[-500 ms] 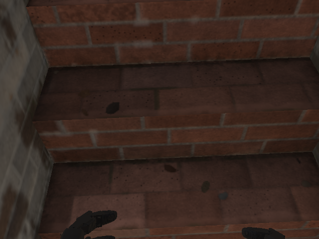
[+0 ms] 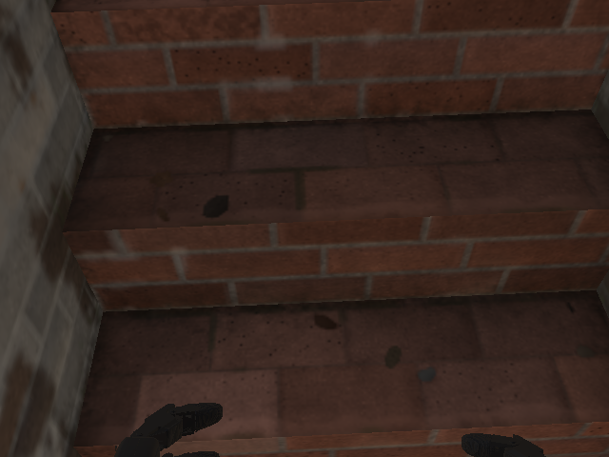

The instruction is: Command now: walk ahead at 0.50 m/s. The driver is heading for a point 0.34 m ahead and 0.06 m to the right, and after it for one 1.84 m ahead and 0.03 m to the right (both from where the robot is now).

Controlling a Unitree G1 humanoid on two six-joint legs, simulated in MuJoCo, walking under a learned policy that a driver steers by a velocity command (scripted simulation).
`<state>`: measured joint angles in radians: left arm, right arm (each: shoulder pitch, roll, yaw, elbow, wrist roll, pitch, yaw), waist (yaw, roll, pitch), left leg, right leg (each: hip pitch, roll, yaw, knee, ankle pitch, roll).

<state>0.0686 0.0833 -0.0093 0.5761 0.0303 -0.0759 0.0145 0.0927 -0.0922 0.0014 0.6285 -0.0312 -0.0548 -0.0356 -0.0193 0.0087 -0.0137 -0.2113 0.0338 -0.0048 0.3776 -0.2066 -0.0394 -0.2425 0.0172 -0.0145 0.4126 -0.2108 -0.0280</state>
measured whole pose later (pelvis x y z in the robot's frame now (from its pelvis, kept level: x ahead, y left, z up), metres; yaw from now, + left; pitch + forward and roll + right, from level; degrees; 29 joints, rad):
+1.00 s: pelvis -0.02 +0.00 +0.00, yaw +0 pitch +0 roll +0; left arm 0.18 0.10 0.02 0.65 0.04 -0.03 -0.01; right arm 0.21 -0.11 -0.02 0.72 -0.04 -0.04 -0.02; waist -0.02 0.01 0.00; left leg -0.24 0.04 -0.01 0.45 -0.22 -0.04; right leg -0.27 0.01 -0.02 0.47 -0.21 -0.02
